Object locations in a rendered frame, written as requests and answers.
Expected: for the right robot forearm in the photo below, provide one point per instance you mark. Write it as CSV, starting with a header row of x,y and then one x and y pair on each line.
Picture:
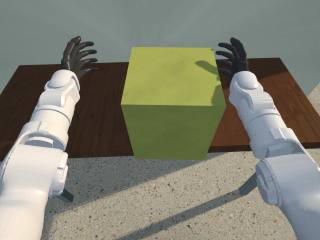
x,y
268,134

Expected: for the right robot upper arm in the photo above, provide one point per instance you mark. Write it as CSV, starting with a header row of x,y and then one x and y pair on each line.
x,y
292,183

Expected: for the table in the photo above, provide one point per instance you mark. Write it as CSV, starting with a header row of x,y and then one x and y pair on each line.
x,y
98,127

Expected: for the left robot forearm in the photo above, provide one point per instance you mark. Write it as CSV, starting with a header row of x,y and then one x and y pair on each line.
x,y
52,116

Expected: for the left robot hand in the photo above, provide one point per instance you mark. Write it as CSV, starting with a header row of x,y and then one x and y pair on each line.
x,y
72,56

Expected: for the carton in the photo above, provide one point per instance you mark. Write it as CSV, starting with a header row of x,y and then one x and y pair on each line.
x,y
172,102

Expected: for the right robot hand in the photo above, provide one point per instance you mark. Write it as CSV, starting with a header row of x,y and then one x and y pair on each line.
x,y
238,58

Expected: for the left robot upper arm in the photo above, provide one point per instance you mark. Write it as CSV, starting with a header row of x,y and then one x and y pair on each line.
x,y
32,175

